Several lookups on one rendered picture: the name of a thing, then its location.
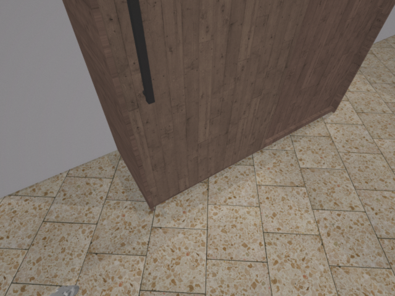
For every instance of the handle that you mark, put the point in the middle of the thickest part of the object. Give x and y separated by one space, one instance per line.
387 6
138 33

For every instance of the wardrobe door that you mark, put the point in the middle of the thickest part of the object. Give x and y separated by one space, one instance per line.
331 36
217 70

